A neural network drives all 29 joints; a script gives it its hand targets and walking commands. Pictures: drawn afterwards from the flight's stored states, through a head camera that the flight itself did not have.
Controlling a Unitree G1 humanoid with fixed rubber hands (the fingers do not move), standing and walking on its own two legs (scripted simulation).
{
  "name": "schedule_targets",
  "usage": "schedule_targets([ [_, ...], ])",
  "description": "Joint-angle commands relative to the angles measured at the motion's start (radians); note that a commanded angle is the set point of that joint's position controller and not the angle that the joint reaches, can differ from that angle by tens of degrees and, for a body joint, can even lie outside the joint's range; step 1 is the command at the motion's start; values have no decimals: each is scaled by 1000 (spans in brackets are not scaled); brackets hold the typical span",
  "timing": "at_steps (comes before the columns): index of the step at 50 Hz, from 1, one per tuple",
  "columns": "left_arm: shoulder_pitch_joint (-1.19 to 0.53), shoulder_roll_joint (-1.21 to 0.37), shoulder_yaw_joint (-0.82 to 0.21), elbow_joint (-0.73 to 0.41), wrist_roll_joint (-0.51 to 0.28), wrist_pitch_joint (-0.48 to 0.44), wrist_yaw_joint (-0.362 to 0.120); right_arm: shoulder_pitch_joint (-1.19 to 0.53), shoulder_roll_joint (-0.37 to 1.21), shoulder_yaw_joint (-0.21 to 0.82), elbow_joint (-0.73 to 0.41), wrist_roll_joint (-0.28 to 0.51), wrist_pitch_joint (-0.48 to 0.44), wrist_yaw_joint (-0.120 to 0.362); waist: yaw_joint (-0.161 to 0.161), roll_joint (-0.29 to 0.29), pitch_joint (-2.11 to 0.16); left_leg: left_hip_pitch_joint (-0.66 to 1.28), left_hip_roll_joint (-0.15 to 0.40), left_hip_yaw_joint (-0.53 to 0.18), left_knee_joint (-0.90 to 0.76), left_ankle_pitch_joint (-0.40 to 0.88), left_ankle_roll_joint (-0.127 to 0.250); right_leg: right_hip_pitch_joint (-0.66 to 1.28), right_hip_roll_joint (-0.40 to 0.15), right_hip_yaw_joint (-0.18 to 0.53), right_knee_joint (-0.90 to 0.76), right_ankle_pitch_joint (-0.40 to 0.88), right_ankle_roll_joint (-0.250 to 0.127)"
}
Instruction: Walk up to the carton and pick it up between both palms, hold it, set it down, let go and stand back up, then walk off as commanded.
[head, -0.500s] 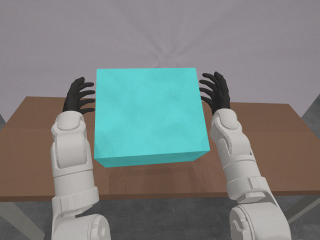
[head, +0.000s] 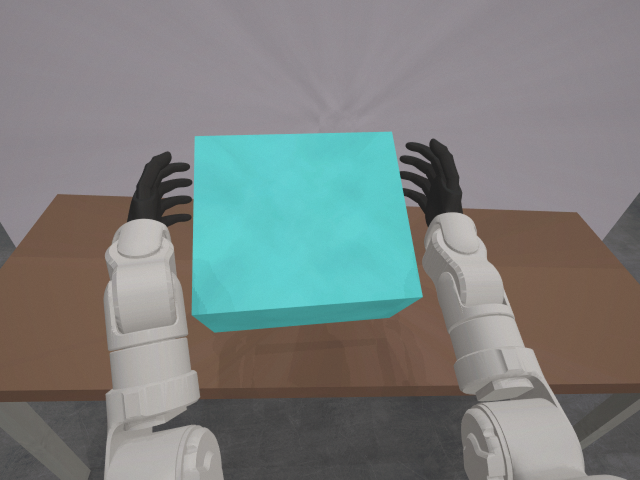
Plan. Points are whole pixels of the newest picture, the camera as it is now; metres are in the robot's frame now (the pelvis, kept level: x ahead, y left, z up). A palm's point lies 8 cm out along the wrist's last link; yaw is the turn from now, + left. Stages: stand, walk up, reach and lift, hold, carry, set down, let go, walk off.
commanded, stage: hold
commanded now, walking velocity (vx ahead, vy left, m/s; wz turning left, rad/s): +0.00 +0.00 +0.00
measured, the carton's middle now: (300, 235) +0.39 +0.02 +0.12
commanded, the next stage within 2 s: none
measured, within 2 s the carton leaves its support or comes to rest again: neither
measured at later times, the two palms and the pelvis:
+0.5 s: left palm (151, 223) +0.34 +0.19 +0.18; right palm (438, 213) +0.36 -0.15 +0.19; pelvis +0.00 +0.00 +0.00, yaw +0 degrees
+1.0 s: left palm (153, 221) +0.34 +0.18 +0.18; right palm (438, 210) +0.36 -0.15 +0.19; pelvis +0.00 +0.00 +0.00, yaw +0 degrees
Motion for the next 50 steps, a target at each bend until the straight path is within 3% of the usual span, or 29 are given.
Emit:
schedule_targets([
  [1, -569, -270, -297, 2, -117, -55, -160, -561, 337, 255, -126, -3, 1, 164, 1, 58, -197, 41, -105, 99, -58, -31, 59, -61, 61, -69, -42, -20, -10],
  [5, -638, -329, -410, -67, -177, -97, -149, -553, 357, 272, -153, 2, -34, 152, -58, 85, -336, 100, -103, 81, -20, 110, 32, -53, 73, -72, -34, 90, -8],
  [6, -622, -316, -395, -71, -174, -107, -132, -526, 353, 280, -102, 7, -37, 160, -24, 96, -291, 91, -103, 80, -13, 138, 25, -71, 69, -71, -29, 99, -9],
  [11, -547, -301, -376, -43, -157, -88, -131, -511, 319, 306, -113, 27, -34, 155, -11, 110, -263, 117, -104, 72, 2, 198, 24, -58, 76, -81, -28, 150, -13],
  [14, -505, -281, -327, -28, -137, -73, -139, -535, 317, 329, -150, 36, -26, 154, 30, 53, -276, 86, -112, 80, -7, 160, 38, -7, 69, -68, -22, 206, -2],
  [15, -526, -299, -345, -44, -143, -70, -143, -522, 321, 322, -157, 33, -26, 150, -4, 53, -297, 105, -112, 82, -11, 171, 37, -8, 77, -78, -24, 200, -3],
  [16, -511, -265, -327, -43, -134, -69, -145, -518, 328, 346, -172, 45, -26, 145, 16, 61, -256, 100, -114, 88, -5, 172, 43, -16, 69, -69, -23, 211, -2],
  [17, -535, -300, -384, -101, -158, -76, -149, -505, 344, 340, -192, 53, -21, 135, -22, 78, -305, 122, -110, 78, 10, 232, 33, -3, 72, -69, -13, 267, 3],
  [20, -491, -277, -332, -30, -141, -58, -157, -533, 335, 344, -211, 50, -10, 132, -4, 63, -246, 94, -122, 85, 2, 157, 45, -7, 68, -64, -22, 227, 6],
  [21, -525, -284, -348, -90, -151, -68, -156, -490, 328, 329, -199, 22, -13, 132, -30, 40, -268, 111, -112, 85, -17, 154, 40, -4, 69, -75, -26, 202, 0],
  [22, -526, -294, -345, -86, -154, -71, -150, -554, 345, 351, -224, 59, -19, 142, 37, 70, -276, 104, -112, 91, -2, 181, 31, -14, 73, -65, -17, 224, -3],
  [23, -520, -287, -394, -105, -167, -68, -152, -469, 330, 356, -206, 51, -11, 126, -50, 74, -292, 114, -113, 74, 12, 195, 30, -14, 73, -65, -13, 260, 7],
  [24, -510, -296, -383, -108, -161, -73, -143, -489, 319, 344, -191, 51, -13, 140, -8, 93, -284, 131, -104, 78, 9, 218, 19, -52, 80, -71, -18, 211, -6],
  [25, -509, -296, -360, -51, -147, -62, -144, -524, 299, 303, -167, 28, -9, 145, -12, 80, -223, 119, -110, 86, -5, 179, 22, -48, 79, -80, -34, 157, -16],
  [26, -553, -306, -407, -146, -180, -80, -149, -469, 333, 352, -209, 49, -17, 135, -42, 74, -295, 155, -102, 78, 8, 241, 16, -23, 83, -83, -29, 203, -7],
  [27, -524, -281, -386, -128, -172, -77, -143, -481, 321, 335, -191, 48, -19, 140, -4, 67, -271, 136, -104, 79, 13, 248, 19, -27, 79, -72, -18, 227, -5],
  [28, -515, -289, -387, -91, -166, -65, -149, -476, 325, 328, -186, 34, -4, 131, -42, 56, -236, 114, -111, 77, 4, 192, 26, -45, 75, -75, -25, 196, 0],
  [30, -525, -288, -371, -66, -160, -71, -149, -492, 335, 319, -177, 29, -3, 138, -15, 64, -247, 106, -114, 91, -11, 144, 30, -45, 69, -66, -29, 158, 1],
  [31, -537, -276, -364, -54, -150, -65, -154, -476, 329, 316, -148, 16, 8, 136, -39, 59, -188, 83, -110, 82, -27, 98, 40, -48, 65, -66, -37, 118, -4],
  [33, -539, -292, -342, -49, -129, -71, -144, -544, 353, 308, -145, 23, -14, 157, 14, 104, -213, 69, -109, 94, -24, 73, 36, -59, 62, -61, -33, 67, -12],
  [36, -580, -282, -355, -15, -141, -70, -147, -551, 331, 266, -115, 0, -8, 152, -25, 78, -224, 37, -108, 82, -45, -3, 48, -68, 68, -74, -47, -9, -9],
  [37, -577, -277, -365, -29, -149, -72, -141, -548, 319, 268, -114, 1, -13, 160, -11, 81, -225, 49, -104, 83, -35, 14, 44, -68, 67, -78, -43, 8, -14],
  [38, -578, -284, -364, -10, -146, -77, -149, -543, 350, 275, -130, -10, -17, 151, -37, 73, -240, 56, -107, 86, -34, 47, 47, -55, 65, -72, -40, 74, -5],
  [39, -583, -304, -356, -51, -148, -77, -143, -568, 364, 318, -187, 23, -25, 153, 0, 72, -306, 78, -114, 80, -25, 115, 40, -16, 68, -77, -28, 132, 1],
  [41, -555, -306, -354, -41, -129, -66, -148, -517, 345, 284, -111, 20, -10, 147, -15, 105, -238, 72, -113, 85, -14, 128, 31, -32, 66, -77, -24, 136, 3],
  [43, -533, -304, -361, -75, -148, -76, -143, -522, 345, 334, -138, 42, -22, 150, 22, 94, -281, 131, -106, 86, 2, 241, 28, -44, 76, -70, -17, 207, -4],
  [44, -542, -331, -402, -96, -166, -75, -140, -520, 326, 318, -162, 43, -34, 146, -31, 108, -341, 158, -103, 75, 21, 272, 12, -55, 86, -85, -16, 214, -8],
  [45, -530, -323, -405, -108, -178, -84, -135, -499, 331, 329, -183, 46, -35, 145, -16, 94, -368, 164, -102, 68, 26, 301, 14, -41, 85, -84, -12, 239, -4],
  [50, -512, -300, -363, -84, -150, -68, -148, -500, 323, 329, -194, 35, -26, 139, -20, 60, -288, 123, -107, 77, -1, 192, 32, -15, 73, -76, -20, 209, -2],
])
